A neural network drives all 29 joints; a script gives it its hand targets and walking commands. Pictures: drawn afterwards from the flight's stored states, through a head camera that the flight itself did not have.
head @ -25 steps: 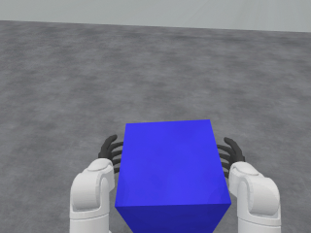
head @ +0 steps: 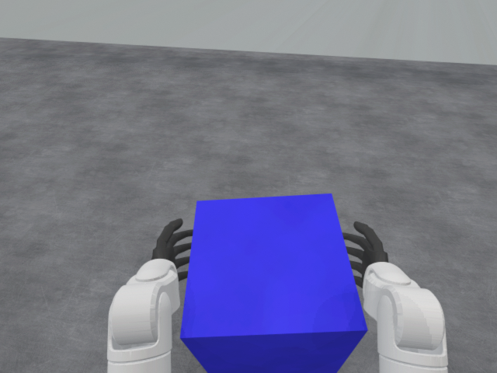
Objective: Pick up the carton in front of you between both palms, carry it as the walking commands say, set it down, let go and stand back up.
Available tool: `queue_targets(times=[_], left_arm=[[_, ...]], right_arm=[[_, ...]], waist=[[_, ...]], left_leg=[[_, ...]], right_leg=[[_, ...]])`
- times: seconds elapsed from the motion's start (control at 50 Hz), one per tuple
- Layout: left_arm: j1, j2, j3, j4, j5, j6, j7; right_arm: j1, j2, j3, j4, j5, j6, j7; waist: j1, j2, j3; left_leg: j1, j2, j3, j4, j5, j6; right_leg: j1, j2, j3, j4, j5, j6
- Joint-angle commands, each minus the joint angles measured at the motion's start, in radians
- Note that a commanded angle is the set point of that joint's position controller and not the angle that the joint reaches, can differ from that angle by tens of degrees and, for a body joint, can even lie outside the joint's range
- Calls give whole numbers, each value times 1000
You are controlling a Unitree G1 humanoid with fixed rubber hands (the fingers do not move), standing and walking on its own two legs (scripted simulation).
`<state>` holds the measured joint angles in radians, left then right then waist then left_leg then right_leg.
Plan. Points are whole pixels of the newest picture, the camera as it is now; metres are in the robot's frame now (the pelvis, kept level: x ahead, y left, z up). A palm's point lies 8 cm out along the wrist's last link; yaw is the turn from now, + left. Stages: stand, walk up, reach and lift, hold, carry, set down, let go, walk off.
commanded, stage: carry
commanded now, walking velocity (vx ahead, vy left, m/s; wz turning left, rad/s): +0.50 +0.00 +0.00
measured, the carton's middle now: (268, 292) +0.27 +0.00 +0.02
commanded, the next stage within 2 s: none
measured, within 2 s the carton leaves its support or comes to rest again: neither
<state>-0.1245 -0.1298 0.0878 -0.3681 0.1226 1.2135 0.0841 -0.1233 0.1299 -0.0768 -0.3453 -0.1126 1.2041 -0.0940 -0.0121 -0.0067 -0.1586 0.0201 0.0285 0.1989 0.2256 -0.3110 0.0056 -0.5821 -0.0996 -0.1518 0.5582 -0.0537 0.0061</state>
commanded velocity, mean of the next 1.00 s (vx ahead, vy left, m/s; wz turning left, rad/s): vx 0.44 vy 0.00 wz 0.00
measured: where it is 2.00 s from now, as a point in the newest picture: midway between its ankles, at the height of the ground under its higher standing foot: (252, 262)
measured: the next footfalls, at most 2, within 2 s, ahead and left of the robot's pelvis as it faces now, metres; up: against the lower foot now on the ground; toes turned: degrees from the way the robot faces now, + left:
right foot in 0.08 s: +0.23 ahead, -0.12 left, +0.00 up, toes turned -11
left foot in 0.56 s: +0.56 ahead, +0.11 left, +0.00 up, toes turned +12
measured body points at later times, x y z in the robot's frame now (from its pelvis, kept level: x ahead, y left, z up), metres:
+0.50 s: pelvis +0.33 -0.01 +0.00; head +0.31 -0.02 +0.45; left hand +0.60 +0.15 +0.09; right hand +0.60 -0.16 +0.09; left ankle +0.47 +0.12 -0.71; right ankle +0.19 -0.11 -0.74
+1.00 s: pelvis +0.66 +0.01 +0.00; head +0.65 +0.02 +0.45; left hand +0.93 +0.17 +0.08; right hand +0.93 -0.13 +0.09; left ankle +0.52 +0.10 -0.74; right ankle +0.81 -0.11 -0.71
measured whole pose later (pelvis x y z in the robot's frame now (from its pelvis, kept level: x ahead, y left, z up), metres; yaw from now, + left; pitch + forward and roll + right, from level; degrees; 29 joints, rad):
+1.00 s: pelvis +0.66 +0.01 +0.00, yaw +0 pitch +3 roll -1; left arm -0.12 -0.13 0.07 -0.42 0.12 1.19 0.09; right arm -0.11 0.13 -0.08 -0.40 -0.10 1.18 -0.09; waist 0.00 -0.01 -0.08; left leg 0.04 0.04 0.21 0.23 -0.33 0.00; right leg -0.59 -0.08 -0.17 0.56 -0.01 0.01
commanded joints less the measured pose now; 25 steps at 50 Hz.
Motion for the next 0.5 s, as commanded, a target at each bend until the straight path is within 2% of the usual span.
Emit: queue_targets(times=[0.0,0.02,0.04,0.06,0.08,0.1,0.12,0.14,0.16,0.18,0.22,0.26,0.3,0.34,0.48], left_arm=[[-446,-842,-689,-20,-402,22,-235],[-444,-837,-683,-13,-402,28,-237],[-441,-835,-675,-2,-401,32,-239],[-428,-834,-664,13,-399,34,-241],[-437,-819,-645,35,-386,29,-243],[-414,-854,-648,63,-393,25,-245],[-440,-884,-656,32,-409,20,-248],[-460,-923,-668,24,-418,12,-252],[-489,-955,-678,1,-425,2,-255],[-508,-974,-686,-11,-432,-7,-259],[-514,-981,-694,-27,-442,-17,-264],[-490,-964,-696,-40,-448,-19,-270],[-477,-938,-695,-53,-450,-16,-272],[-457,-910,-688,-56,-443,-7,-269],[-417,-859,-663,4,-396,21,-259]], right_arm=[[-451,821,665,-55,404,24,264],[-462,815,665,-54,403,30,263],[-466,811,665,-53,403,36,262],[-476,800,663,-53,403,41,261],[-515,818,678,-76,414,53,259],[-530,821,681,-74,420,54,263],[-545,864,690,-59,423,44,265],[-555,890,690,-62,426,34,268],[-562,917,696,-66,426,23,269],[-565,934,704,-74,424,12,267],[-552,967,714,-72,419,-3,260],[-523,962,715,-81,406,-12,250],[-509,945,714,-92,398,-11,242],[-489,924,710,-95,395,-2,238],[-475,866,692,-58,399,34,255]], waist=[[-8,158,-31],[2,155,-54],[15,123,-104],[36,62,-185],[46,-191,-294],[46,-321,-284],[34,-239,-272],[32,-142,-273],[26,-56,-241],[22,-47,-228],[21,-97,-218],[21,-121,-190],[24,-121,-155],[26,-119,-124],[33,-156,-17]], left_leg=[[59,215,-72,20,489,88],[43,201,-39,110,578,73],[-20,166,16,262,636,48],[-173,137,23,457,499,15],[-483,39,-4,797,243,-41],[-686,-60,-90,972,-159,-43],[-734,16,-179,1082,-165,-9],[-739,57,-199,1090,-129,12],[-720,96,-210,1031,-66,16],[-682,118,-210,957,-8,12],[-639,107,-167,871,64,1],[-654,107,-139,763,105,-16],[-685,102,-110,639,156,-31],[-685,88,-77,514,202,-36],[-581,46,-2,271,291,12]], right_leg=[[58,37,-53,-78,4,-26],[161,67,-89,-115,-14,-33],[343,107,-134,-141,-51,-38],[583,33,-33,-128,-109,-47],[844,-252,439,-202,-249,-179],[885,-328,684,-333,-133,-241],[861,-327,570,-302,-30,-231],[801,-296,491,-278,35,-210],[713,-275,398,-292,36,-170],[643,-251,328,-325,-20,-137],[589,-218,235,-374,-105,-119],[583,-207,178,-410,-126,-129],[609,-189,134,-425,-75,-140],[635,-164,88,-415,9,-136],[691,-155,9,-346,212,-90]])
